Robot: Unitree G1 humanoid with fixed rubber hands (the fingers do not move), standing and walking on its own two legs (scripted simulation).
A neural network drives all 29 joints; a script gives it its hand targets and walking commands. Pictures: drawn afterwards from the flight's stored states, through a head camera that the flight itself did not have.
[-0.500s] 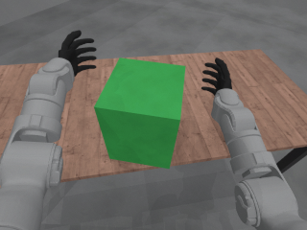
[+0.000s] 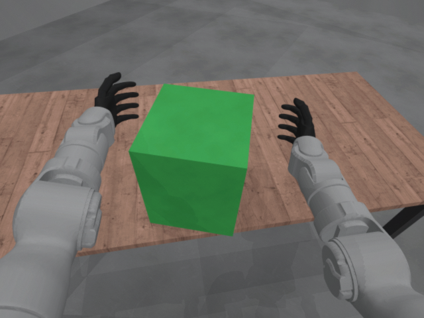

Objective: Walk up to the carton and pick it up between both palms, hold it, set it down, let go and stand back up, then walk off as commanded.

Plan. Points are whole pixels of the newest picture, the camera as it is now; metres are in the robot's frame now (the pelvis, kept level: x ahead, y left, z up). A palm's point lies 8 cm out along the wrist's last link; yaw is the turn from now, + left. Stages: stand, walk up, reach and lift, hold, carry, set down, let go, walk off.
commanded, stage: reach and lift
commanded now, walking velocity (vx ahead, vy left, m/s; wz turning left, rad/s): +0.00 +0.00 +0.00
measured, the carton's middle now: (199, 162) +0.45 -0.02 +0.03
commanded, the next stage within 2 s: none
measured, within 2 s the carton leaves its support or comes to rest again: neither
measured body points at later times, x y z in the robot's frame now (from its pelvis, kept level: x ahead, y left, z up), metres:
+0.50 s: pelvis +0.01 -0.01 +0.00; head +0.05 +0.01 +0.45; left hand +0.49 +0.14 +0.10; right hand +0.42 -0.22 +0.10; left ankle +0.02 +0.08 -0.74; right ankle -0.01 -0.16 -0.74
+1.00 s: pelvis +0.02 -0.01 +0.00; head +0.05 +0.01 +0.45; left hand +0.49 +0.12 +0.10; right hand +0.43 -0.18 +0.10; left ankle +0.02 +0.08 -0.74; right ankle -0.01 -0.16 -0.74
